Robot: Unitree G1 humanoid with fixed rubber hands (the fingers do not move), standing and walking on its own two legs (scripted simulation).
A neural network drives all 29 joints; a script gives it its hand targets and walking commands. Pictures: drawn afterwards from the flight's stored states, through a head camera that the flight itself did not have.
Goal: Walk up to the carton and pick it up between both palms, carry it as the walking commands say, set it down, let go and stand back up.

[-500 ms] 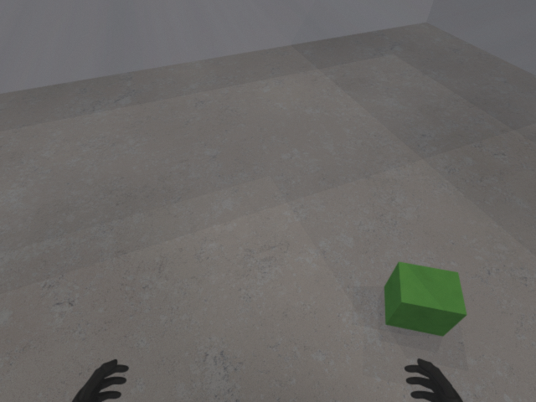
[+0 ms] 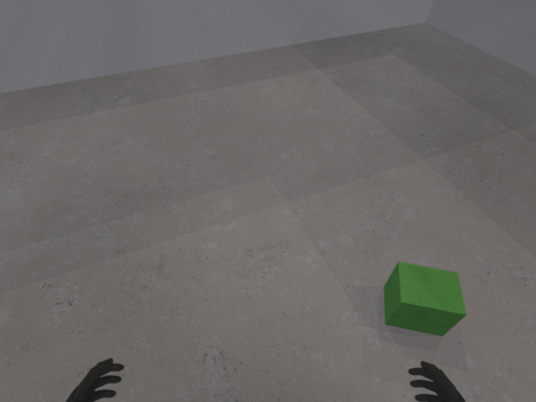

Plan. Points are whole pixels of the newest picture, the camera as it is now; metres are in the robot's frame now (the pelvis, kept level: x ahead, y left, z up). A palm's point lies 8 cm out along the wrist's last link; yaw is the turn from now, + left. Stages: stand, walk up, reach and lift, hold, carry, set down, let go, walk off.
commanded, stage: stand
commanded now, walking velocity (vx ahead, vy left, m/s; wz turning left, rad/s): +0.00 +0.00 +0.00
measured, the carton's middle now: (420, 299) +0.60 -0.58 -0.66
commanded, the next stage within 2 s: walk up in 0.72 s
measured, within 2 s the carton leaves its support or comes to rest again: neither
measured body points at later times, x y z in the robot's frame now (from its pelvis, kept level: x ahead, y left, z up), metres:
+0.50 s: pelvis -0.01 +0.00 +0.00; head +0.00 +0.00 +0.45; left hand +0.16 +0.28 -0.07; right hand +0.14 -0.28 -0.09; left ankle +0.00 +0.12 -0.72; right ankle +0.00 -0.12 -0.72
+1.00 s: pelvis -0.02 +0.00 +0.00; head -0.01 +0.00 +0.45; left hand +0.14 +0.28 -0.07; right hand +0.12 -0.28 -0.10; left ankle +0.00 +0.12 -0.72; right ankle +0.00 -0.12 -0.72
